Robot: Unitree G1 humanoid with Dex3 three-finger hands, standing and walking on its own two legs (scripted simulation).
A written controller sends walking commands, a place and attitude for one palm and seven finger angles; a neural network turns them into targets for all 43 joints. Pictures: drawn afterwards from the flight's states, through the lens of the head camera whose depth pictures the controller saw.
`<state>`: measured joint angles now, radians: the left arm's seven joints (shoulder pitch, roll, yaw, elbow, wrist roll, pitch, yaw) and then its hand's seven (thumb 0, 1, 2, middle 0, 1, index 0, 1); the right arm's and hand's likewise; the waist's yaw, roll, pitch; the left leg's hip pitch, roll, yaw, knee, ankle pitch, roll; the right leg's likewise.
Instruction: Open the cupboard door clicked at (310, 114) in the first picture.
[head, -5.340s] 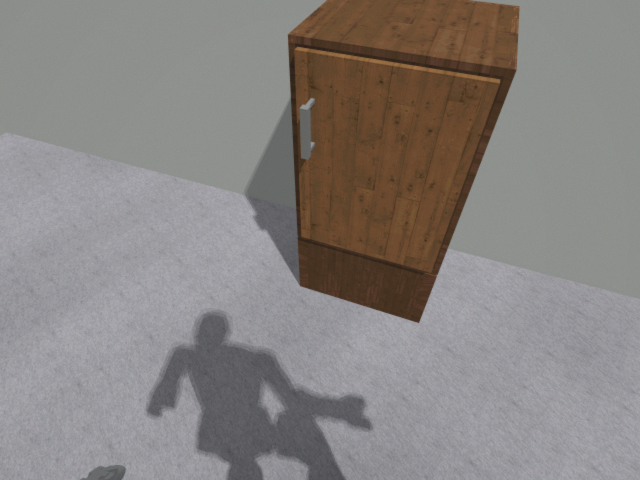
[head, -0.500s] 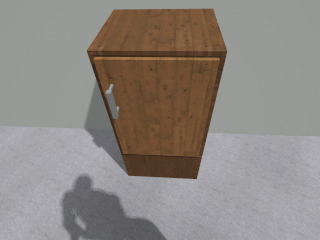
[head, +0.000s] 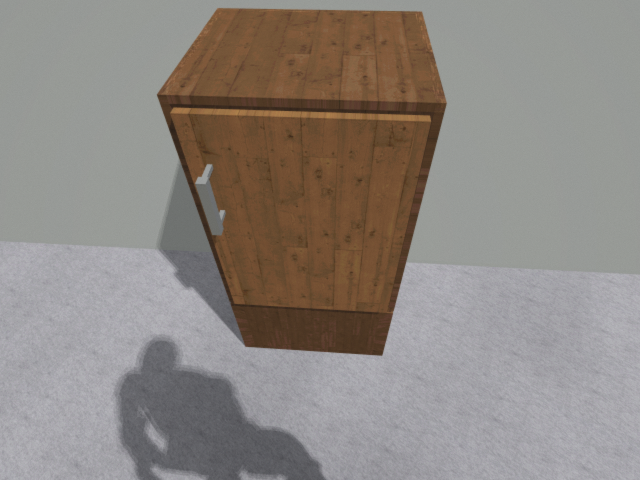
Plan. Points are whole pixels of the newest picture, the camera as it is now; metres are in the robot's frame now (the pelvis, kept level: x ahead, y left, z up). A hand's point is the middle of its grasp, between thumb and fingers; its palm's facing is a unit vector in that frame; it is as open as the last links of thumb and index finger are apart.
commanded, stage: shuffle to correct the standing spot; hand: left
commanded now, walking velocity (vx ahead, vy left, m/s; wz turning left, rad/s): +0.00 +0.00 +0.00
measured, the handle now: (213, 200) +0.59 +0.25 -0.03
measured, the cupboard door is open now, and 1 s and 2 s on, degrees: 0 0 0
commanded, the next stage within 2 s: come to a stop and stand still in 0.36 s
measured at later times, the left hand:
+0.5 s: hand out of the picture +0.01 +0.20 -0.19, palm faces +0.07 -0.98 -0.19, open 7.4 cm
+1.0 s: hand out of the picture +0.11 +0.20 -0.18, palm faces +0.02 -0.97 -0.22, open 7.3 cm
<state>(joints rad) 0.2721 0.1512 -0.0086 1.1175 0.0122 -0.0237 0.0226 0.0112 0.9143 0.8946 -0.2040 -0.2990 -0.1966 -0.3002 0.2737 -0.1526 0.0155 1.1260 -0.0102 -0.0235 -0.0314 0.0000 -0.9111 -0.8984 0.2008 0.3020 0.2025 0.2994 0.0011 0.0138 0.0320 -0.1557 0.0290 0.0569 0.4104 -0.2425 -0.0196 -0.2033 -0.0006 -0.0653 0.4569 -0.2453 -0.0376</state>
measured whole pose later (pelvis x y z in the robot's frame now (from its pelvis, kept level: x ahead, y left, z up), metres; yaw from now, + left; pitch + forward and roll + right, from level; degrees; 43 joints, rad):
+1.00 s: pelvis +0.05 +0.02 -0.01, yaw +1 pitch +0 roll +1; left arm 0.19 0.17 0.01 1.00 0.02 0.00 0.04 0.01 0.92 0.89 -0.20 -0.30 -0.20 -0.30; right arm 0.23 -0.16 -0.02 1.04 -0.01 0.00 -0.04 0.01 -0.92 -0.90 0.20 0.30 0.20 0.30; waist -0.01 -0.01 0.06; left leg -0.14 0.00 0.09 0.49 -0.34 0.01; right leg -0.27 -0.01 -0.08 0.56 -0.30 -0.04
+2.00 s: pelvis +0.00 +0.05 +0.00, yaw +2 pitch -2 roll +0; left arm 0.20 0.26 -0.02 1.09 0.01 -0.02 0.01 0.01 0.90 0.89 -0.21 -0.30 -0.20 -0.30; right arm 0.21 -0.27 0.01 1.12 -0.01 -0.01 0.00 0.00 -0.91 -0.90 0.20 0.30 0.21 0.30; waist -0.01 -0.01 0.02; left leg -0.14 -0.03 0.07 0.40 -0.23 0.05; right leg -0.23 -0.03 -0.07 0.40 -0.14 -0.01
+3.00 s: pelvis +0.02 +0.03 +0.00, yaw +1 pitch -1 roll +1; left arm 0.22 0.20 -0.02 1.10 0.01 -0.02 0.01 0.01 0.90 0.89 -0.21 -0.30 -0.20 -0.30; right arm 0.26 -0.22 0.03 1.07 -0.01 -0.03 -0.02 0.00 -0.91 -0.90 0.20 0.30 0.21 0.30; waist 0.00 0.05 0.03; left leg -0.11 -0.02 0.07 0.38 -0.25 0.02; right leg -0.24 -0.02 -0.06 0.46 -0.20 -0.04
